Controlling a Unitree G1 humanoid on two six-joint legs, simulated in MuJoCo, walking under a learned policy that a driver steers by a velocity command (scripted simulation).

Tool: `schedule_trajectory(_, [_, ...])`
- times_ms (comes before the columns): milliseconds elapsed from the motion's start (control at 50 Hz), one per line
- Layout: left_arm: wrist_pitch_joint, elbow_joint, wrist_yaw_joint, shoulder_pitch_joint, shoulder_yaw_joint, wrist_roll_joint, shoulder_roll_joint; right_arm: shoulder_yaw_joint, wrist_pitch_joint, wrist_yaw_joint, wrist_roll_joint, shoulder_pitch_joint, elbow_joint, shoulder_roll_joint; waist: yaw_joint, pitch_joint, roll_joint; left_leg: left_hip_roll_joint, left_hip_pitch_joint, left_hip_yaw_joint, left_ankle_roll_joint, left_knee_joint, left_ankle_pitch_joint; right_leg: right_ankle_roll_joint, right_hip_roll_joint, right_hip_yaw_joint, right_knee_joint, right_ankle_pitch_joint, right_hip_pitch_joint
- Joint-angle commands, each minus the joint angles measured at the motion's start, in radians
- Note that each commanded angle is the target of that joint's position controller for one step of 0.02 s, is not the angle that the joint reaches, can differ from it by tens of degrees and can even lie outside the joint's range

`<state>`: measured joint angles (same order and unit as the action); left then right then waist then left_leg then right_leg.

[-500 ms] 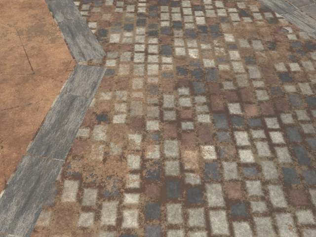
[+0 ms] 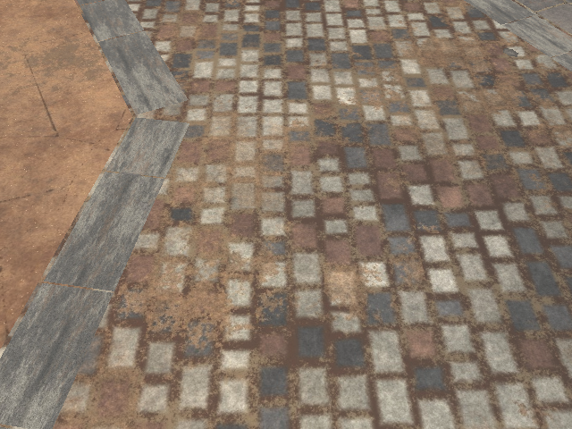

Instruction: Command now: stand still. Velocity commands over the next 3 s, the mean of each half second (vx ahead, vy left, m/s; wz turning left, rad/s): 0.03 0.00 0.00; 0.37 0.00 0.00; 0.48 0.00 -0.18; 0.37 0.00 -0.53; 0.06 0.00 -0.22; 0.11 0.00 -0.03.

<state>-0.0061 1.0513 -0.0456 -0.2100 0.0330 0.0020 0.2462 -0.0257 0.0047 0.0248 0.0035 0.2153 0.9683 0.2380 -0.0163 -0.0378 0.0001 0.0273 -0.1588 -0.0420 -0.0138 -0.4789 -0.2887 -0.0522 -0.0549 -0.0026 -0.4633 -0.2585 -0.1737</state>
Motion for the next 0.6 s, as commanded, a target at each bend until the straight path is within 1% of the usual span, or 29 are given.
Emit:
schedule_trajectory(20, [0.007,-0.015,-0.004,-0.028,0.018,0.000,0.111,-0.019,-0.009,0.005,-0.001,0.015,-0.019,0.110,0.000,0.005,0.004,-0.043,-0.043,-0.033,-0.016,0.090,0.210,0.011,0.004,-0.008,0.053,0.153,0.013])
schedule_trajectory(200, [0.006,0.017,-0.007,-0.056,0.010,-0.001,0.090,-0.012,-0.007,0.008,-0.003,0.033,0.029,0.098,0.004,-0.005,0.001,-0.037,-0.051,-0.023,-0.012,0.093,0.189,0.015,0.010,-0.011,0.054,0.140,0.002])
schedule_trajectory(380, [0.007,0.038,-0.008,-0.087,0.003,-0.001,0.071,-0.006,-0.006,0.010,-0.004,0.054,0.061,0.084,0.006,-0.013,0.000,-0.033,-0.060,-0.016,-0.009,0.094,0.172,0.019,0.015,-0.013,0.053,0.128,-0.008])
schedule_trajectory(400, [0.006,0.049,-0.009,-0.107,0.001,-0.002,0.059,-0.004,-0.004,0.011,-0.004,0.071,0.072,0.077,0.007,0.009,0.006,-0.025,-0.052,-0.009,-0.013,0.102,0.067,0.021,0.029,-0.029,0.049,0.038,-0.001])
schedule_trajectory(420, [0.004,0.053,-0.011,-0.112,0.002,-0.008,0.057,-0.008,-0.001,0.014,-0.010,0.075,0.075,0.087,0.010,-0.004,0.016,-0.015,-0.069,-0.009,-0.027,0.106,-0.120,0.030,0.053,-0.053,0.019,-0.102,-0.021])
schedule_trajectory(440, [0.005,0.046,-0.013,-0.105,0.004,-0.012,0.060,-0.016,0.001,0.016,-0.017,0.077,0.072,0.108,0.014,-0.036,0.034,-0.022,-0.109,-0.029,-0.049,0.116,-0.317,0.043,0.069,-0.067,-0.016,-0.246,-0.066])
schedule_trajectory(460, [0.010,0.035,-0.014,-0.092,0.004,-0.013,0.061,-0.020,-0.002,0.017,-0.020,0.081,0.065,0.118,0.021,-0.082,0.049,-0.051,-0.149,-0.073,-0.073,0.143,-0.452,0.057,0.072,-0.064,-0.044,-0.333,-0.125])
schedule_trajectory(480, [0.021,0.022,-0.011,-0.078,0.002,-0.012,0.050,-0.025,-0.011,0.015,-0.023,0.097,0.062,0.131,0.030,-0.117,0.078,-0.098,-0.160,-0.141,-0.101,0.176,-0.524,0.066,0.072,-0.062,-0.087,-0.342,-0.181])
schedule_trajectory(500, [0.037,0.011,-0.004,-0.067,-0.003,-0.013,0.028,-0.033,-0.022,0.011,-0.028,0.128,0.066,0.151,0.042,-0.127,0.126,-0.162,-0.137,-0.236,-0.137,0.219,-0.562,0.068,0.076,-0.073,-0.160,-0.284,-0.228])
schedule_trajectory(520, [0.054,0.002,0.006,-0.066,-0.007,-0.016,0.007,-0.042,-0.032,0.007,-0.032,0.154,0.071,0.173,0.047,-0.119,0.183,-0.236,-0.109,-0.346,-0.180,0.268,-0.586,0.075,0.075,-0.076,-0.248,-0.215,-0.257])
schedule_trajectory(540, [0.070,-0.006,0.016,-0.060,-0.007,-0.021,0.007,-0.047,-0.040,0.006,-0.035,0.153,0.068,0.178,0.044,-0.128,0.194,-0.288,-0.138,-0.425,-0.214,0.297,-0.575,0.094,0.049,-0.044,-0.302,-0.194,-0.252])
schedule_trajectory(560, [0.083,-0.008,0.026,-0.074,-0.005,-0.029,0.010,-0.044,-0.047,0.004,-0.034,0.117,0.054,0.168,0.020,-0.137,0.184,-0.299,-0.162,-0.432,-0.218,0.297,-0.537,0.117,0.035,-0.028,-0.289,-0.207,-0.231])
schedule_trajectory(580, [0.093,0.001,0.033,-0.115,-0.005,-0.034,0.003,-0.041,-0.050,0.001,-0.039,0.063,0.034,0.157,-0.018,-0.141,0.173,-0.277,-0.200,-0.379,-0.196,0.271,-0.487,0.141,0.033,-0.033,-0.183,-0.210,-0.156])
schedule_trajectory(600, [0.100,0.033,0.035,-0.202,-0.001,-0.035,0.003,-0.036,-0.049,-0.002,-0.045,-0.006,0.011,0.144,-0.071,-0.137,0.143,-0.215,-0.281,-0.281,-0.152,0.212,-0.409,0.156,0.046,-0.041,-0.021,-0.155,0.007])
